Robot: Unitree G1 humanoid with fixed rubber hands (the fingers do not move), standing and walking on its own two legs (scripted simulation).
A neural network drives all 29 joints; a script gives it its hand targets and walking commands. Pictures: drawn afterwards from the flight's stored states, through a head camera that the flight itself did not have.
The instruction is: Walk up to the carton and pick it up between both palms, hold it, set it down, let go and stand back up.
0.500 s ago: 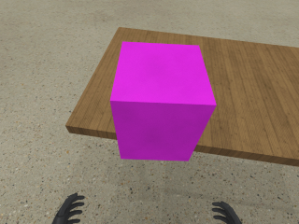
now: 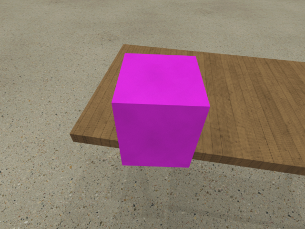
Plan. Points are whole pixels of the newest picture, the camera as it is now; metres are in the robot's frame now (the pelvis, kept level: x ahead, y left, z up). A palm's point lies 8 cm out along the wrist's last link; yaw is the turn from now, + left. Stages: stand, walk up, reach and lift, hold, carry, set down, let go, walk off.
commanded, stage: stand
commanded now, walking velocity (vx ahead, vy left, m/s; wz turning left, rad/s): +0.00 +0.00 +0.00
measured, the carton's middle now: (157, 112) +0.43 -0.01 +0.10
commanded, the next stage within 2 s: none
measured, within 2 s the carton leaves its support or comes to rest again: neither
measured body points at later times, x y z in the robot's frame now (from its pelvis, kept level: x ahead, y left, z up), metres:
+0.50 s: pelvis -0.02 +0.02 +0.00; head -0.02 +0.01 +0.45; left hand +0.05 +0.26 -0.13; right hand -0.03 -0.24 -0.15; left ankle -0.04 +0.11 -0.73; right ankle +0.00 -0.11 -0.73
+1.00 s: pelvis -0.04 +0.02 +0.00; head -0.04 +0.02 +0.45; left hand +0.00 +0.26 -0.14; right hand -0.07 -0.22 -0.15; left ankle -0.04 +0.11 -0.73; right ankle +0.00 -0.11 -0.73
